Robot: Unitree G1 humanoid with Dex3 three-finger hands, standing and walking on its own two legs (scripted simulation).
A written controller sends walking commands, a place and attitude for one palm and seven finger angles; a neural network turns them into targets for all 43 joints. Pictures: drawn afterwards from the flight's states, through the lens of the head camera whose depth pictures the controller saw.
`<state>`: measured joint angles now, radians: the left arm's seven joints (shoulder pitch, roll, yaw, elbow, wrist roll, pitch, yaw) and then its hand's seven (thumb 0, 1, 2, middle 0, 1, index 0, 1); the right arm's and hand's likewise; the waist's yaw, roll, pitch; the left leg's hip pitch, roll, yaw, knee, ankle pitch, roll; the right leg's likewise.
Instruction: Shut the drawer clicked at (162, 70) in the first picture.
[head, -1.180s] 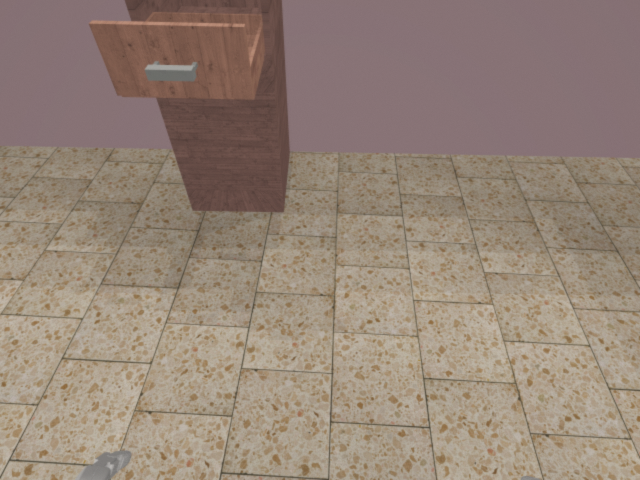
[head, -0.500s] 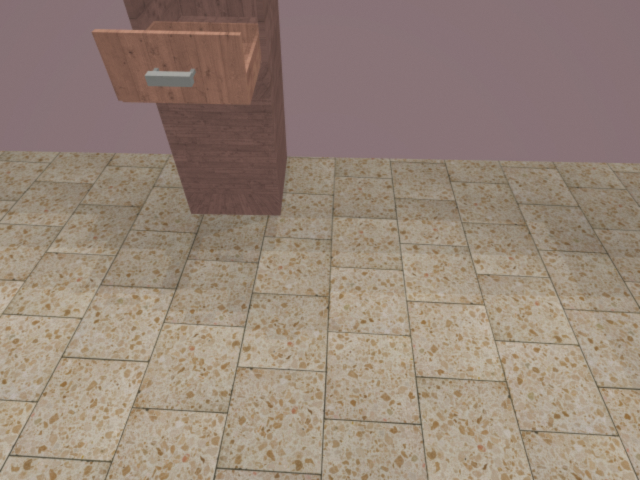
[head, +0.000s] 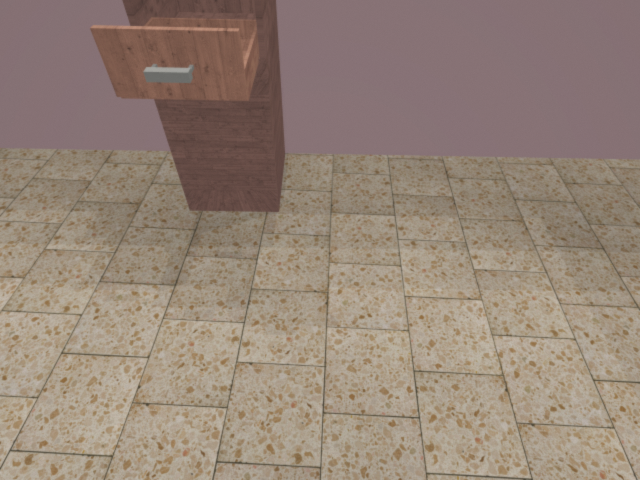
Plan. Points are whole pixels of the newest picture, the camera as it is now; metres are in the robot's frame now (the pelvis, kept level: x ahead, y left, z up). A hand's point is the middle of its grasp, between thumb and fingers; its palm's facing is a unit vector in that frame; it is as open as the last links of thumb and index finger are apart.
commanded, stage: look at it before walking up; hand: left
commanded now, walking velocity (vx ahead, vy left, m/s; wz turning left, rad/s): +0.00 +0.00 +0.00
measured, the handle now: (170, 71) +1.02 +0.45 +0.02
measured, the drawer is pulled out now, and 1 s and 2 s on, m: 0.28 0.28 0.28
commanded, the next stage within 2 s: walk to a spot facing it in 0.56 s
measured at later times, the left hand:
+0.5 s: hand out of the picture +0.09 +0.25 -0.15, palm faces -0.02 -0.94 -0.34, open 7.4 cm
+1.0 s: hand out of the picture +0.03 +0.24 -0.19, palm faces +0.17 -0.97 -0.20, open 7.4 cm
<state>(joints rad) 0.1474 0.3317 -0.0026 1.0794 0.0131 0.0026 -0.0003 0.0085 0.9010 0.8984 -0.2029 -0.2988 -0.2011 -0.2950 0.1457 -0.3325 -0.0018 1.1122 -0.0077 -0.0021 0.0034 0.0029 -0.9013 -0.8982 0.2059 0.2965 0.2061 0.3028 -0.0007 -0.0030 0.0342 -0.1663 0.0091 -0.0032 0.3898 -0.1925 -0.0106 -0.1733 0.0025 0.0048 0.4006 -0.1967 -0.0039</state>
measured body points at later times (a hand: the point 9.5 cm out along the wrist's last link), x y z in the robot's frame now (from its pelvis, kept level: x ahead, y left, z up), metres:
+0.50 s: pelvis +0.02 +0.00 +0.00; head +0.02 +0.00 +0.45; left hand +0.09 +0.30 -0.13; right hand +0.10 -0.29 -0.13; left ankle +0.01 +0.13 -0.74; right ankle +0.01 -0.12 -0.74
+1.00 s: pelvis +0.06 +0.04 -0.01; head +0.06 +0.07 +0.44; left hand +0.02 +0.29 -0.18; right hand +0.11 -0.22 -0.15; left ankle +0.07 +0.14 -0.73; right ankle +0.01 -0.12 -0.74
